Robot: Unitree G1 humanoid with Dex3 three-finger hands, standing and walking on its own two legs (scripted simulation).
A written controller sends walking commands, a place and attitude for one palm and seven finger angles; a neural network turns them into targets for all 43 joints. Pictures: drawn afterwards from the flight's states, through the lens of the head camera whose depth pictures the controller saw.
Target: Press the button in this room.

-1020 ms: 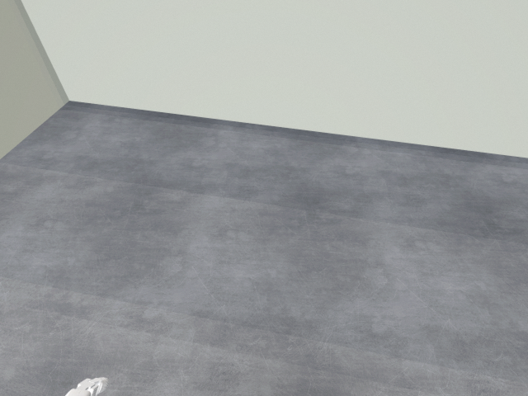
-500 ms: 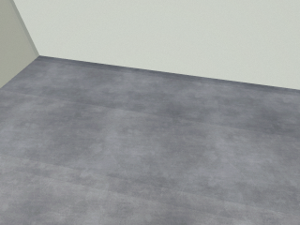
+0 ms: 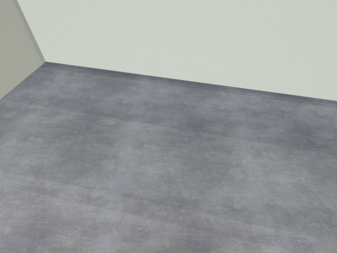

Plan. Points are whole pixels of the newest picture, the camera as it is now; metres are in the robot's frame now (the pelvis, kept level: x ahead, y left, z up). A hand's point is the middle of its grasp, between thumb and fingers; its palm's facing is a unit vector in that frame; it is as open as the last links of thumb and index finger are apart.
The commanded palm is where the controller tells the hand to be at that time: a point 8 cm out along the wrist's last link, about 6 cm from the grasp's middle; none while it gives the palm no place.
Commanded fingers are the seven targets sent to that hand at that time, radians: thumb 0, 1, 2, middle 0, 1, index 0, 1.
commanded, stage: turn or walk to find it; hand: left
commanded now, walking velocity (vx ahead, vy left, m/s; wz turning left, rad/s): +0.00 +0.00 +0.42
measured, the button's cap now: out of the picture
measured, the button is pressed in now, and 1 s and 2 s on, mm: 0 0 0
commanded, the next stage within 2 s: stand and wait in 2.00 s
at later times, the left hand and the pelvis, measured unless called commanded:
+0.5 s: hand out of the picture +0.04 +0.23 -0.17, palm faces +0.15 -0.96 -0.25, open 7.3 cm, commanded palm none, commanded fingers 0.00 0.90 0.90 -0.20 -0.30 -0.20 -0.30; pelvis -0.02 +0.01 +0.00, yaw +10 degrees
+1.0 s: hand out of the picture -0.11 +0.16 -0.17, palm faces +0.44 -0.87 -0.24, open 7.3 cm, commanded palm none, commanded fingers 0.00 0.90 0.90 -0.20 -0.30 -0.20 -0.30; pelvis -0.05 -0.03 -0.01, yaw +25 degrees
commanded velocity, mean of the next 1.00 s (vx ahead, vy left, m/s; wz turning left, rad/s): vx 0.00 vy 0.00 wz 0.42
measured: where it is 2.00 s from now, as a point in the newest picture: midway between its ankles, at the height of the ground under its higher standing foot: outside the picture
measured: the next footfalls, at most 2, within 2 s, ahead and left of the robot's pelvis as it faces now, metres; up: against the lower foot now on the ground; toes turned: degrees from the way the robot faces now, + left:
right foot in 0.62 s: +0.01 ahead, -0.12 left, +0.00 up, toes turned +14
left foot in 1.08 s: -0.08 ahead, +0.10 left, +0.00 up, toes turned +32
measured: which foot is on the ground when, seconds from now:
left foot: down 0.00-0.62, up 0.64-1.00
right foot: down 0.00-0.26, up 0.28-0.60, down 0.62-1.00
